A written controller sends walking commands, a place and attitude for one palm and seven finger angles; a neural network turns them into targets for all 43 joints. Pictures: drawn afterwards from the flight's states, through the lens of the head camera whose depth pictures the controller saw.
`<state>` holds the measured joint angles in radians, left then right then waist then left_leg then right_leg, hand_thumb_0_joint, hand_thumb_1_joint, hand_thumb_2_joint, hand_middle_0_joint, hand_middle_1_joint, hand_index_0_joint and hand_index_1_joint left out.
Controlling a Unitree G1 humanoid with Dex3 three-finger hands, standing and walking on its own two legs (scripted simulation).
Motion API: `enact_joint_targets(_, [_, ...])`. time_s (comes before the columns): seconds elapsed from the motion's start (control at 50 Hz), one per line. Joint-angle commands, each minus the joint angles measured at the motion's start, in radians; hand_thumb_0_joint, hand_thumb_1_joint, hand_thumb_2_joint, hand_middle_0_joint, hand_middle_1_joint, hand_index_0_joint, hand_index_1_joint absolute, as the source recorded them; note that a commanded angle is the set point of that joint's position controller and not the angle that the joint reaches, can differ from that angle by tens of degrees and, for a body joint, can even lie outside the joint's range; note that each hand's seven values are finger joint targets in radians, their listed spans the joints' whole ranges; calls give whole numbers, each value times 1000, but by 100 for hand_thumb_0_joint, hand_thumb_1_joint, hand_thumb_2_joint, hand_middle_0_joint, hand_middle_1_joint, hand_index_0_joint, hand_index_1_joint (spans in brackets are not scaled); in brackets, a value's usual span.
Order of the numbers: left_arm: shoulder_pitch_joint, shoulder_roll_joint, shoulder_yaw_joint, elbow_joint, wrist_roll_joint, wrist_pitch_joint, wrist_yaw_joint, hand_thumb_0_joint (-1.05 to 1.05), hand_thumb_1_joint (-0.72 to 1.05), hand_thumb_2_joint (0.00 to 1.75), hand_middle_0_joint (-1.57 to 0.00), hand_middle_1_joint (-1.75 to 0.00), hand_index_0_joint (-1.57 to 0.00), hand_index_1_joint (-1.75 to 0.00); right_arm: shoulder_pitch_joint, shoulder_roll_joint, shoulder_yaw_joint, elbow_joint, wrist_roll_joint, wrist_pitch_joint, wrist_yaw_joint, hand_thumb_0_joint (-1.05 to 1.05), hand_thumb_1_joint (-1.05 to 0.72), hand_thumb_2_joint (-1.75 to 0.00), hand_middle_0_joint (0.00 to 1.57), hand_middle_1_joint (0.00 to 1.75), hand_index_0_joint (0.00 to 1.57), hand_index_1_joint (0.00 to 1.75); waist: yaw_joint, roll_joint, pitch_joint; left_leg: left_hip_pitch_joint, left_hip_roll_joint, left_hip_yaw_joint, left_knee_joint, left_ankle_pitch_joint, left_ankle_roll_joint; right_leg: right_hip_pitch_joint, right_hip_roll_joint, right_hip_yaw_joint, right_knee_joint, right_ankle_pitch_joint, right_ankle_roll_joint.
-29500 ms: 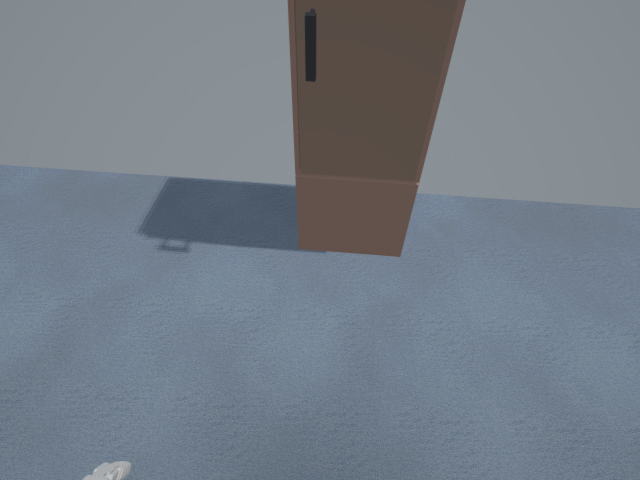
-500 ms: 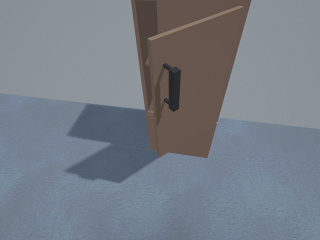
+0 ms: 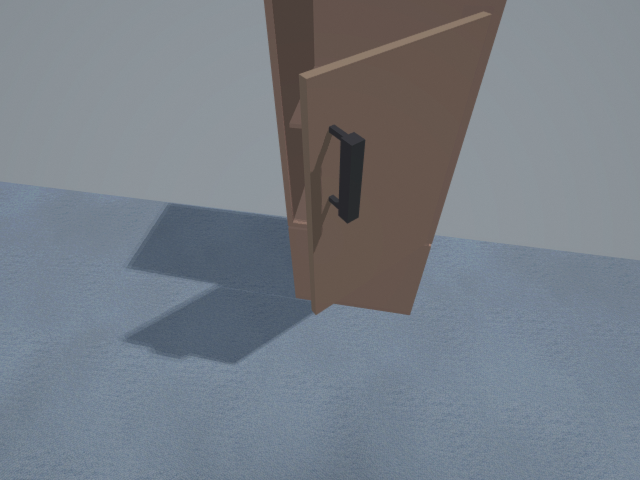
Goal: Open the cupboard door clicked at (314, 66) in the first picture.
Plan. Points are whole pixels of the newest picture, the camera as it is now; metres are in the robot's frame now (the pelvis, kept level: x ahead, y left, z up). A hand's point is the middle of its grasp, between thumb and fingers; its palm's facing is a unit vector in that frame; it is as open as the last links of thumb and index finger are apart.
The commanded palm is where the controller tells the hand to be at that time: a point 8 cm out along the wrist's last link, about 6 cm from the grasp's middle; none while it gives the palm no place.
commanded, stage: look to check the result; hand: left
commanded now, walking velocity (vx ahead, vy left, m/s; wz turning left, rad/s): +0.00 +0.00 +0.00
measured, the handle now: (342, 174) +0.55 +0.00 +0.08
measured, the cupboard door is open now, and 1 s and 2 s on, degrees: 47 47 47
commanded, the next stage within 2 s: walk to a spot facing it in 0.42 s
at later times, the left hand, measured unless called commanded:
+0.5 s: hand out of the picture -0.01 +0.15 -0.17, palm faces +0.06 -0.98 -0.17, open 7.4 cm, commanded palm none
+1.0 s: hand out of the picture +0.07 +0.16 -0.17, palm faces -0.10 -0.96 -0.28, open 7.4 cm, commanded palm none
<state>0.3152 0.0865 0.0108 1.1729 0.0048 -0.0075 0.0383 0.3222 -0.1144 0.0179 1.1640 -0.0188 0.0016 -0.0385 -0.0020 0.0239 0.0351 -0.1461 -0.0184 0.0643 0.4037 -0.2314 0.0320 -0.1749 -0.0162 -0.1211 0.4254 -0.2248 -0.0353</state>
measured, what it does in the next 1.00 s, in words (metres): stands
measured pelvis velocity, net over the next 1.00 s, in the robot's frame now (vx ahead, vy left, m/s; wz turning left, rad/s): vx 0.01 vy -0.03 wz -0.19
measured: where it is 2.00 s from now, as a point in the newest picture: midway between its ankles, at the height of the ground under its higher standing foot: outside the picture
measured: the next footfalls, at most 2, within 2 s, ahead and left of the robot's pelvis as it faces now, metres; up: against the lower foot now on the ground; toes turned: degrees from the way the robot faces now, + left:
left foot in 1.68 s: +0.17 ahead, +0.07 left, +0.00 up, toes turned -36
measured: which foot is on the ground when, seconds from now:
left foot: down 0.00-1.00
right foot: down 0.00-1.00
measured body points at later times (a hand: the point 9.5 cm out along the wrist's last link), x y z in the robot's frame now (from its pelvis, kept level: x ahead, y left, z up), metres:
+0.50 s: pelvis +0.01 +0.00 +0.00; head +0.02 -0.01 +0.45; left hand -0.01 +0.20 -0.16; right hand -0.01 -0.20 -0.17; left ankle -0.01 +0.10 -0.74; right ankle +0.01 -0.09 -0.74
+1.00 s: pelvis +0.01 -0.03 -0.02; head +0.04 -0.07 +0.43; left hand +0.08 +0.21 -0.15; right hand -0.01 -0.26 -0.19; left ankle -0.01 +0.10 -0.74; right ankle -0.01 -0.11 -0.73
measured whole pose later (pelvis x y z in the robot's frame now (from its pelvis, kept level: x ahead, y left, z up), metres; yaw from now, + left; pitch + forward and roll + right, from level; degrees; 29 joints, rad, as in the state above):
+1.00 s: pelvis +0.01 -0.03 -0.02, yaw -11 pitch +0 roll +2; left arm 0.22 0.16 0.09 1.01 0.02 0.05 0.00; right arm 0.24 -0.20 -0.05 1.03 -0.03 0.02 -0.05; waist 0.01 0.05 0.09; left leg -0.20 0.07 0.23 0.57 -0.36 -0.01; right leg -0.34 -0.01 -0.04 0.75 -0.41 -0.01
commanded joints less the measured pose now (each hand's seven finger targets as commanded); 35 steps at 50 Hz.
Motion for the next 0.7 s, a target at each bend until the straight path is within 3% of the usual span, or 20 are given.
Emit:
enact_joint_targets(0.0, [77,97,17,-18,3,-11,5,0,90,90,-20,-30,-20,-30,88,-65,-10,-10,-3,-8,-6,0,-90,-90,20,30,20,30,-7,-23,71,-78,109,-111,-87,49,8,-14,-105,129,-102,24,-11])
enact_joint_targets(0.1, [83,95,17,-19,3,-14,6,0,90,90,-20,-30,-20,-30,82,-68,-10,-10,-1,-12,-7,0,-90,-90,20,30,20,30,-7,-17,45,-59,113,-113,-84,90,10,1,-104,126,-93,59,-10])
enact_joint_targets(0.22, [84,93,15,-17,3,-14,6,0,90,90,-20,-30,-20,-30,78,-66,-10,-6,-2,-11,-6,0,-90,-90,20,30,20,30,-6,-30,71,-64,111,-110,-87,91,8,-10,-105,125,-97,59,-9])
enact_joint_targets(0.52, [74,101,15,-24,3,-16,6,0,90,90,-20,-30,-20,-30,64,-72,-10,-6,-1,-14,-7,0,-90,-90,20,30,20,30,-4,-31,58,-45,113,-108,-88,128,7,12,-107,124,-100,98,-8])
enact_joint_targets(0.68, [20,145,64,-86,13,19,-7,0,90,90,-20,-30,-20,-30,29,-122,-52,-56,-1,18,-20,0,-90,-90,20,30,20,30,-13,-20,47,-25,161,-51,-2,50,8,-110,-95,181,-13,121,-26])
